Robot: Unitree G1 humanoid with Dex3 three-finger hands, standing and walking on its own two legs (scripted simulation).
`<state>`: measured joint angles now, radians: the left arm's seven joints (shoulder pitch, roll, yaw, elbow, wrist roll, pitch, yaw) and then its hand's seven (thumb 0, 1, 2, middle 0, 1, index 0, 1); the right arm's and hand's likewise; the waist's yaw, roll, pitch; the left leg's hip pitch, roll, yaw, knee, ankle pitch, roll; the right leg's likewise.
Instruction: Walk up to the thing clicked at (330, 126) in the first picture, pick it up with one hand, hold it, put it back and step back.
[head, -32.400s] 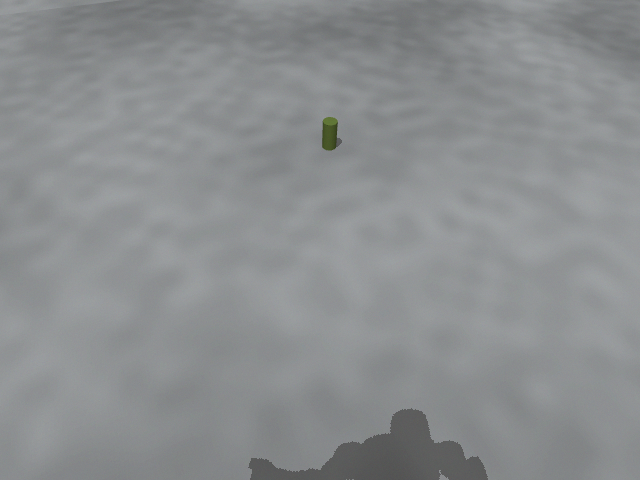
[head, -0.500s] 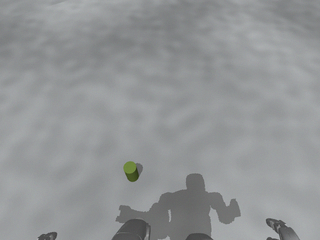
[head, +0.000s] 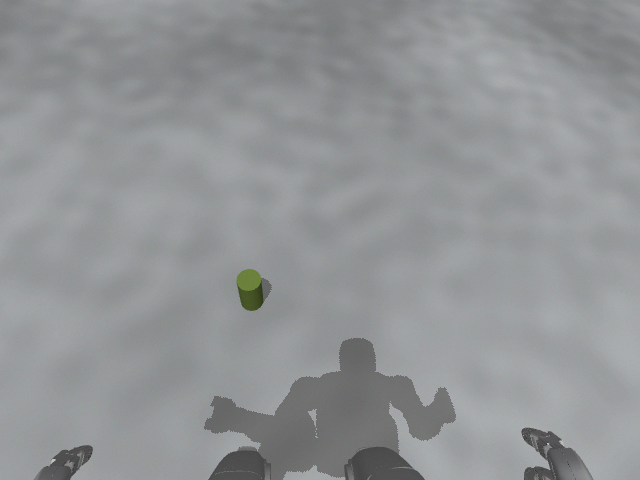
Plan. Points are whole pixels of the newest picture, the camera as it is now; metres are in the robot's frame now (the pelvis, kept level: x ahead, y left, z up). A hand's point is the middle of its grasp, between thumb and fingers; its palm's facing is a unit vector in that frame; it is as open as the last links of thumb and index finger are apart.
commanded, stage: step back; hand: left
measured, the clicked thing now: (250, 290) +0.67 +0.17 -0.69
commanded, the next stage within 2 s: stand in 1.94 s
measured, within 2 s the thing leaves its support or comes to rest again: neither
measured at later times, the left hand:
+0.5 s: hand out of the picture -0.04 +0.25 -0.15, palm faces +0.04 -0.92 -0.39, open 7.4 cm
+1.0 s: hand out of the picture -0.29 +0.20 -0.14, palm faces +0.04 -0.90 -0.43, open 7.4 cm
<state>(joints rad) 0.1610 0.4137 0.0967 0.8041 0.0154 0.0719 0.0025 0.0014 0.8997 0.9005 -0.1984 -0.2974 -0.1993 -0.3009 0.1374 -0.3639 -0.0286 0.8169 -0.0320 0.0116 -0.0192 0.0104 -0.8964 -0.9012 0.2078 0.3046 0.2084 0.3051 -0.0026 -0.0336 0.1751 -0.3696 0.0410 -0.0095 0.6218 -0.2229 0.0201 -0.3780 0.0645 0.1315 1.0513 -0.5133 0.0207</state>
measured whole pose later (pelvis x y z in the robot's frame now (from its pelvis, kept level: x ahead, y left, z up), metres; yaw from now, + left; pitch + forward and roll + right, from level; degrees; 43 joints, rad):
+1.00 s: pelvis -0.34 -0.08 -0.01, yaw +3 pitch -2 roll +1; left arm 0.23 0.37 0.08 0.86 0.05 0.03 0.00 0.00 0.89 0.90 -0.20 -0.30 -0.20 -0.30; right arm 0.22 -0.42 -0.05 0.90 -0.02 0.04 -0.01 0.01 -0.90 -0.90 0.20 0.30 0.20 0.30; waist 0.03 0.02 0.11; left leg -0.42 -0.05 -0.06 0.96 -0.49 -0.02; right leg -0.32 -0.05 -0.02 0.70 -0.34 -0.01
